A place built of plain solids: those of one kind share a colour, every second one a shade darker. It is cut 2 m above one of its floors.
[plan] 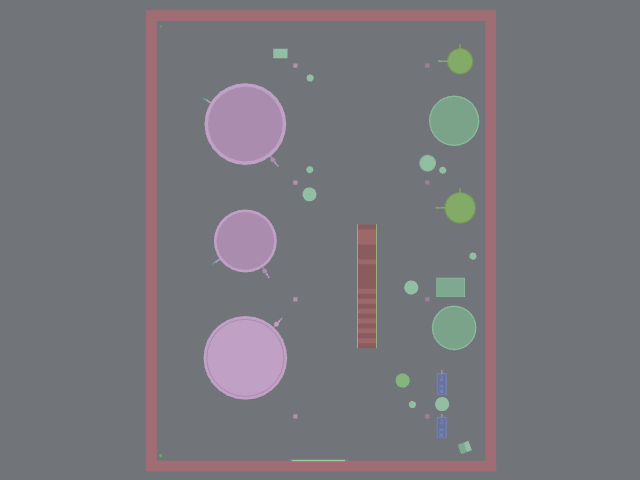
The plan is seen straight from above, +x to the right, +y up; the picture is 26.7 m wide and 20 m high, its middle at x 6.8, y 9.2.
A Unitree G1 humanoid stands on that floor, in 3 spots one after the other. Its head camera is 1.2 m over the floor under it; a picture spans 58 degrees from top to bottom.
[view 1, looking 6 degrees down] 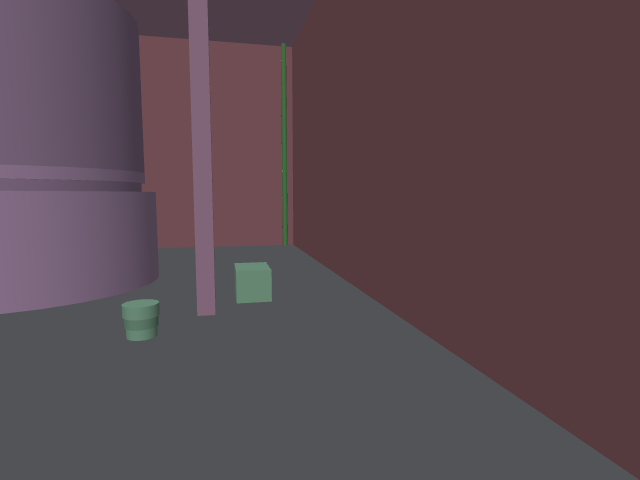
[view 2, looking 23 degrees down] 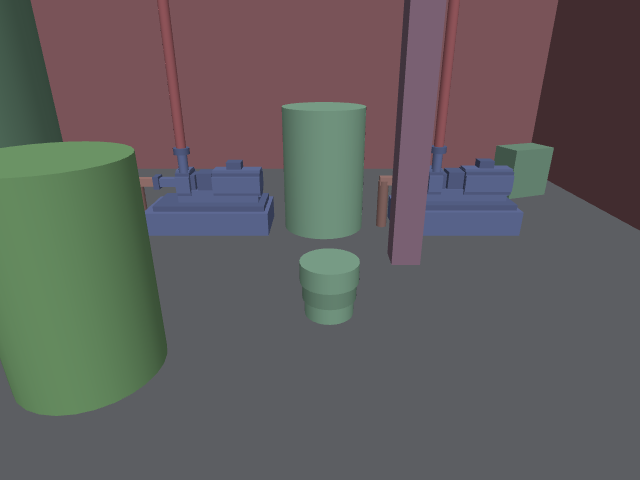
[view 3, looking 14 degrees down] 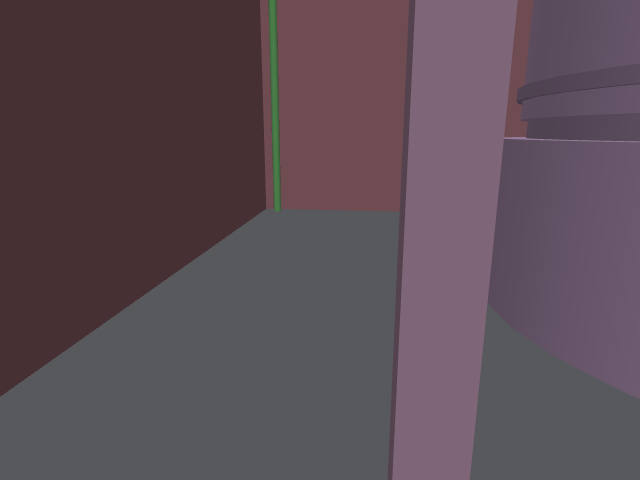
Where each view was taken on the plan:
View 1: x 10.22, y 16.62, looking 167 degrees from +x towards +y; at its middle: wall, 7.61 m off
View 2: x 8.76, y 2.39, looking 0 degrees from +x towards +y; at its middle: ground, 3.07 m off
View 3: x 6.74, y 1.70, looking -173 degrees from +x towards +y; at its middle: ground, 4.96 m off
